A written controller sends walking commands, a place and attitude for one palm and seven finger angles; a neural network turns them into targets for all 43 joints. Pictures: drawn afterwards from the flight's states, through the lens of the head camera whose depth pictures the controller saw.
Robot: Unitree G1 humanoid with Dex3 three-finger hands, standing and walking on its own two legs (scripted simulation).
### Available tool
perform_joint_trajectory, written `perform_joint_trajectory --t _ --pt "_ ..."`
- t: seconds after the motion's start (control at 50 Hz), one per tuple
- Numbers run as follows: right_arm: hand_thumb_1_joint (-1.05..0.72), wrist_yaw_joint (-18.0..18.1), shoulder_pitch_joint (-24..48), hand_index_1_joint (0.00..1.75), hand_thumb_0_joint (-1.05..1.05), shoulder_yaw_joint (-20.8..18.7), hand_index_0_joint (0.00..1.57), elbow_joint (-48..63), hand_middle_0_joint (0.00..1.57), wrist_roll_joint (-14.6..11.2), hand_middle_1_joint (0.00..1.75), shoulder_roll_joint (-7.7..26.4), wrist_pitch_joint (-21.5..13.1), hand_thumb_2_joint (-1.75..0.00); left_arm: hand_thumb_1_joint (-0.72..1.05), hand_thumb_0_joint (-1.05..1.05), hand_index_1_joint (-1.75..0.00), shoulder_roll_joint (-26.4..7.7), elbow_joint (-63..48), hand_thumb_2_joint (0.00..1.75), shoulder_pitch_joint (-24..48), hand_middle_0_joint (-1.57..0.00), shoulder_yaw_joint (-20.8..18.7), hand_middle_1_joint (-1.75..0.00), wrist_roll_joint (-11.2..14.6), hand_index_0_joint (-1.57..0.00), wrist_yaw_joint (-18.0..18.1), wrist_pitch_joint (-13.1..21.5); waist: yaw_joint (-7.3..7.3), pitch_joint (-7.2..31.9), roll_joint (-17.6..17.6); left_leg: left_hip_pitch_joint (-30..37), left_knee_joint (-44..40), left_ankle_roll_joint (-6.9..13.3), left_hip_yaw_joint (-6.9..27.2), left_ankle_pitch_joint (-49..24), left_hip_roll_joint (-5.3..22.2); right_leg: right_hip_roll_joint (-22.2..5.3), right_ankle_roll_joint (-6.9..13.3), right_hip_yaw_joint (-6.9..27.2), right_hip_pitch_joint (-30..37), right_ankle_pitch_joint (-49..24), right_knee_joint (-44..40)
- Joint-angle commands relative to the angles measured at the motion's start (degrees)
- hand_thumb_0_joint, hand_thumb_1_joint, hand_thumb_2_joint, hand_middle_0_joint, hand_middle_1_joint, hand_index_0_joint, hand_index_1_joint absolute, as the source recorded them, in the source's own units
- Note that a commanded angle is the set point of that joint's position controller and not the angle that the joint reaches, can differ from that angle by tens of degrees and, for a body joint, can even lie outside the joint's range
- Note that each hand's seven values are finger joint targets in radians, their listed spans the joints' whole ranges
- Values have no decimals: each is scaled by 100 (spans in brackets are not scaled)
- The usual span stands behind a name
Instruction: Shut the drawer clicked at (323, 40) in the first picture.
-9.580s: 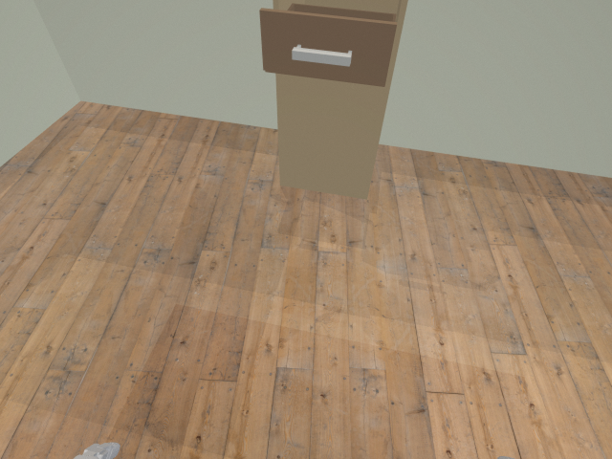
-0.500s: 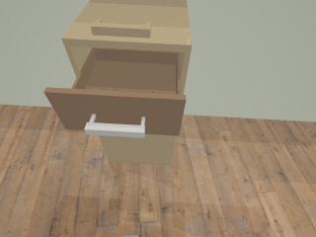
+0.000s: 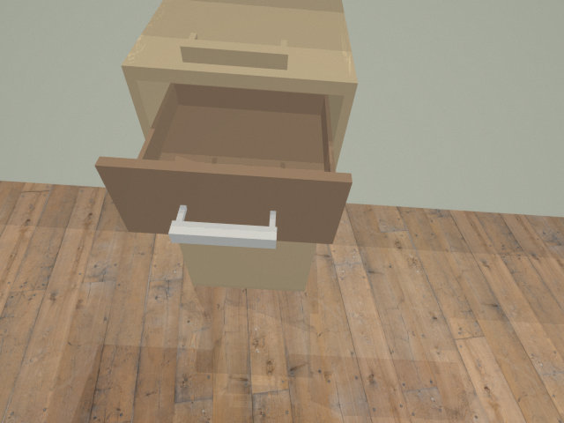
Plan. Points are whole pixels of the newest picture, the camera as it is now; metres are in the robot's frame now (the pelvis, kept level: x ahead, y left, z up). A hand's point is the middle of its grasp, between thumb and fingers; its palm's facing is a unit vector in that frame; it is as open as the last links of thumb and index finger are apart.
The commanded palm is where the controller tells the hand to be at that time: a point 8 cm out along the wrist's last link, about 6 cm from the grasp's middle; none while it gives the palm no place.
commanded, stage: come to a stop and stand still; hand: left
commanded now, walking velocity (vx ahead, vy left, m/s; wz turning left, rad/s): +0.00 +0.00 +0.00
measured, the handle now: (226, 224) +0.41 +0.13 +0.01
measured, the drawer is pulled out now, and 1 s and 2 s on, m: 0.23 0.23 0.23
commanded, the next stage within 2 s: look again from close up in 0.10 s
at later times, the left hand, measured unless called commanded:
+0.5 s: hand out of the picture -0.04 +0.16 -0.18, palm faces +0.01 -0.98 -0.17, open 7.3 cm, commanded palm none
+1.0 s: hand out of the picture -0.03 +0.12 -0.18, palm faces +0.01 -0.99 -0.14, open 7.3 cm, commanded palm none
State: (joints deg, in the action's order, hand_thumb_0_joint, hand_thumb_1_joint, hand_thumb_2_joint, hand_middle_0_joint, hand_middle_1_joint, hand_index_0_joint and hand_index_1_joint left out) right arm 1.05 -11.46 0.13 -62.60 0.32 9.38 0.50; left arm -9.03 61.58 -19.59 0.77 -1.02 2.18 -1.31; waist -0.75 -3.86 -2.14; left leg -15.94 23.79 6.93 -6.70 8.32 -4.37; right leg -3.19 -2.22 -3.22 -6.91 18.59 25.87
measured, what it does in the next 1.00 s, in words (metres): stands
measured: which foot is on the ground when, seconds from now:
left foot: down 0.00-1.00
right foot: down 0.00-1.00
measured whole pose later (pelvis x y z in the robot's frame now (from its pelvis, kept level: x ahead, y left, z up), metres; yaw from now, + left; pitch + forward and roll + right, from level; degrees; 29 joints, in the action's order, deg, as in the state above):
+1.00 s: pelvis +0.02 -0.03 +0.00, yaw -1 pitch +1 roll +2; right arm 1.6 -15.9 -0.8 -66.9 0.6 6.4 0.2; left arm -7.1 64.3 -21.1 0.1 -1.4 1.4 -1.2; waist 0.4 -1.0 -2.7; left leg -15.0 22.6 4.4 -6.9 9.2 -3.5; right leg -2.3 0.3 -2.6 -7.4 20.8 27.1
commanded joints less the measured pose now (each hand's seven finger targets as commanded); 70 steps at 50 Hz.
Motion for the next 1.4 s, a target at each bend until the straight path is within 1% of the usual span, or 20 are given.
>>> perform_joint_trajectory --t 0.0,0.38,0.52,0.74,0.8,0.88,0.94,1.0,1.06,1.1,1.12,1.16,1.18,1.22,1.24,1.26,1.3,1.32,1.36,1.38 --pt "-90 46 -216 30 0 -150 20 108 20 0 30 691 -86 -90 90 0 -30 -458 -17 90 -679 -20 -77 -30 -27 -20 70 82 25 81 331 647 -975 -301 1594 750 1157 -245 250 351 -641 -121 -382" --pt "-90 56 -357 30 0 -181 20 -112 20 3 30 627 -81 -90 90 0 -30 -356 199 90 -856 -20 -98 -30 -30 -20 92 74 43 57 271 734 -1240 -482 1550 937 1118 -242 260 388 -715 -116 -397" --pt "-90 43 -439 30 0 -163 20 -174 20 1 30 526 -74 -90 90 0 -30 -337 202 90 -778 -20 -88 -30 -25 -20 87 107 65 -88 79 666 -1059 -432 1360 741 1011 -291 308 474 -754 -128 -630" --pt "-90 56 -553 30 0 -124 20 -266 20 -4 30 405 -91 -90 90 0 -30 -267 244 90 -736 -20 -82 -30 0 -20 85 140 80 -80 172 764 -856 -418 1237 395 980 -320 340 515 -776 -221 -686" --pt "-90 77 -684 30 0 -129 20 -348 20 11 30 380 -107 -90 90 0 -30 -190 312 90 -786 -20 -65 -30 0 -20 55 149 112 -45 43 787 -944 -387 1330 997 1066 -188 321 389 -762 61 -651" --pt "-90 105 -731 30 0 -217 20 -356 20 49 30 501 -71 -90 90 0 -30 -164 305 90 -848 -20 -103 -30 -39 -20 -2 70 113 -197 328 452 -1214 -309 1648 2048 1291 -42 371 184 -865 455 -277" --pt "-90 134 -752 30 0 -287 20 -308 20 60 30 587 -79 -90 90 0 -30 -146 261 90 -928 -20 -137 -30 -60 -20 -55 36 81 -186 502 348 -1292 -181 1835 2254 1477 24 399 78 -912 452 -79" --pt "-90 158 -779 30 0 -323 20 -251 20 64 30 577 -105 -90 90 0 -30 -143 219 90 -961 -20 -168 -30 -58 -20 -93 43 67 -112 356 292 -1053 -160 1731 1873 1483 28 465 129 -817 289 -194" --pt "-90 163 -708 30 0 -304 20 -185 20 64 30 450 -132 -90 90 0 -30 -170 215 90 -1025 -20 -201 -30 -42 -20 -104 73 32 -125 36 18 -218 -303 1088 1109 1178 -180 636 516 -545 187 -690" --pt "-90 149 -587 30 0 -210 20 -99 20 60 30 204 -187 -90 90 0 -30 -290 221 90 -1086 -20 -226 -30 -20 -20 -58 111 -3 -55 -714 -504 832 -428 338 310 763 -554 819 1025 84 -709 -985" --pt "-90 136 -435 30 0 -140 20 -56 20 70 30 133 -217 -90 90 0 -30 -286 219 90 -1068 -20 -213 -30 -11 -20 -17 149 -25 -166 -808 -798 1126 -493 172 357 646 -792 868 1145 298 -2079 -897" --pt "-90 149 -291 30 0 -58 20 -52 20 53 30 37 -217 -90 90 0 -30 -195 261 90 -1061 -20 -165 -30 -7 -20 52 242 -9 -128 -262 -821 1316 -551 233 962 708 -927 799 946 657 -4873 -447" --pt "-90 170 -337 30 0 -29 20 -103 20 19 30 27 -204 -90 90 0 -30 -218 293 90 -1043 -20 -149 -30 3 -20 80 272 28 -29 -171 -622 1176 -559 260 833 722 -915 667 833 751 -5701 -284" --pt "-90 229 -595 30 0 -39 20 -174 20 -25 30 141 -176 -90 90 0 -30 -343 263 90 -916 -20 -156 -30 31 -20 125 291 179 163 -87 148 739 -532 212 -497 641 -724 264 558 576 -6886 145" --pt "-90 261 -754 30 0 -74 20 -223 20 -32 30 228 -154 -90 90 0 -30 -457 214 90 -840 -20 -194 -30 58 -20 138 273 232 261 -7 643 738 -506 162 -1521 648 -601 112 428 307 -6952 370" --pt "-90 280 -916 30 0 -126 20 -223 20 -26 30 306 -134 -90 90 0 -30 -545 126 90 -769 -20 -238 -30 60 -20 151 235 256 372 173 1038 887 -436 132 -2348 696 -539 47 369 22 -6658 591" --pt "-90 301 -1109 30 0 -245 20 -161 20 -16 30 511 -63 -90 90 0 -30 -523 -65 90 -487 -20 -273 -30 62 -20 155 173 346 296 380 1578 899 -260 379 -3682 1045 -322 56 204 -715 -4889 869" --pt "-90 303 -1146 30 0 -308 20 -112 20 9 30 572 -48 -90 90 0 -30 -424 -148 90 -344 -20 -285 -30 63 -20 154 155 379 285 627 1766 755 -127 609 -4262 1292 -196 36 136 -1028 -3585 1040" --pt "-90 262 -1009 30 0 -326 20 2 20 27 30 625 -61 -90 90 0 -30 -217 -355 90 8 -20 -294 -30 67 -20 138 89 311 143 1246 1531 93 348 1284 -5083 1895 165 79 221 -1328 709 1846" --pt "-90 256 -729 30 0 -328 20 141 20 50 30 673 -59 -90 90 0 -30 -241 -397 90 29 -20 -322 -30 76 -20 115 40 200 91 1280 1312 -40 517 1430 -4848 2043 79 169 445 -1329 1318 2029"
